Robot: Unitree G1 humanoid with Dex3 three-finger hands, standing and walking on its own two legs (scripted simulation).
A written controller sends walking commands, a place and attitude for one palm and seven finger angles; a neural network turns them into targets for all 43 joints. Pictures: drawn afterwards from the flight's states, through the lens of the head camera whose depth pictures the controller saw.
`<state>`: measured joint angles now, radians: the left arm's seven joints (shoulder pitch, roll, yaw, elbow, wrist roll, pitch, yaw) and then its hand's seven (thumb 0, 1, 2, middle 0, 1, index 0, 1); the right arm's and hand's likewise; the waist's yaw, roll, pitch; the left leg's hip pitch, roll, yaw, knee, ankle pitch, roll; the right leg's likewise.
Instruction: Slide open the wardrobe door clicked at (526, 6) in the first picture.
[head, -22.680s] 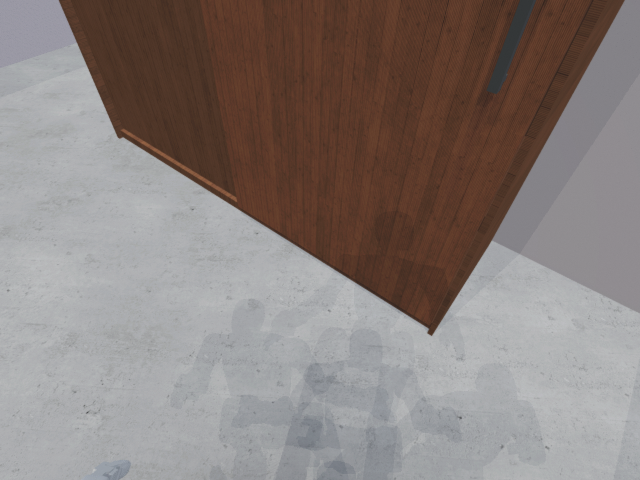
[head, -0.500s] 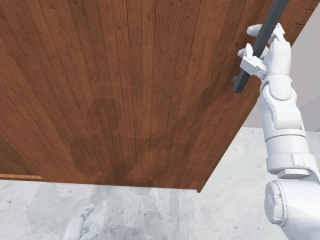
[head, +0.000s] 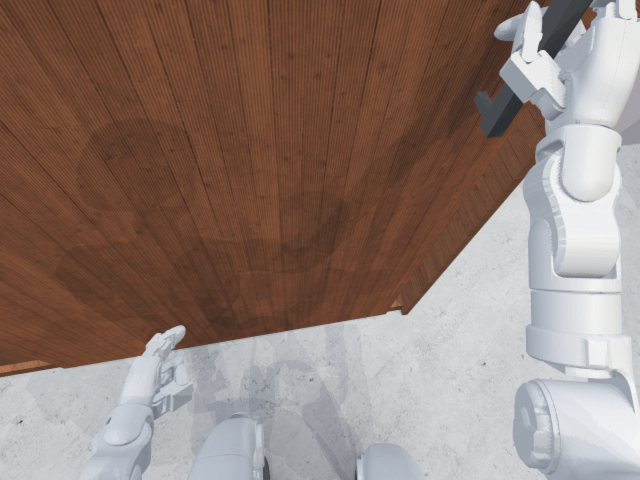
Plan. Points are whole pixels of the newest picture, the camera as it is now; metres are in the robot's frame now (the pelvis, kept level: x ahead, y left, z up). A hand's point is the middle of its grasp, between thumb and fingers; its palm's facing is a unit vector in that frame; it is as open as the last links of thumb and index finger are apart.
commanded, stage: step sideways, sliding the door along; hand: right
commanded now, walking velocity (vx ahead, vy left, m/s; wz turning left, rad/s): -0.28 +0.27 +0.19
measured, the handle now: (552, 2) +0.46 -0.22 +0.27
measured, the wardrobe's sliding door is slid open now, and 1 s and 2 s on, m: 0.06 0.40 0.48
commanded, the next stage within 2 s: stop walking and hold the door there in 1.48 s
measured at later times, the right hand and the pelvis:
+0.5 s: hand (344, 72) +0.41 -0.04 +0.24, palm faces +0.29 +0.95 -0.05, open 6.9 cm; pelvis +0.04 +0.14 +0.01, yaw +0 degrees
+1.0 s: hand (99, 98) +0.39 +0.14 +0.24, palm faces +0.14 +0.99 -0.04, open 7.1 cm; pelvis +0.00 +0.27 +0.00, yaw +4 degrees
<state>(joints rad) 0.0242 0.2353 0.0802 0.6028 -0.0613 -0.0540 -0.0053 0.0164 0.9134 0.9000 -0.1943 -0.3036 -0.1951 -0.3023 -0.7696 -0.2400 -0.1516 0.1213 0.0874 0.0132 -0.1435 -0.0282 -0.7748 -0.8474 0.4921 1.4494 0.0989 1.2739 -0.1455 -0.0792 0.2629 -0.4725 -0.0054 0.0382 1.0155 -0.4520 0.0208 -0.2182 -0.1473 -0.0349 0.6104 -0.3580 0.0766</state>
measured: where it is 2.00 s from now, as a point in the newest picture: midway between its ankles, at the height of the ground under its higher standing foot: outside the picture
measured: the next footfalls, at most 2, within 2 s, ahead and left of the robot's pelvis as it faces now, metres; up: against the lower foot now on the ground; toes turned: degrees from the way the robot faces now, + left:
left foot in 0.18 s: +0.14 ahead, +0.22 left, +0.00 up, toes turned +4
right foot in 0.40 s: +0.07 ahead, -0.02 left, +0.00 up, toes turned -11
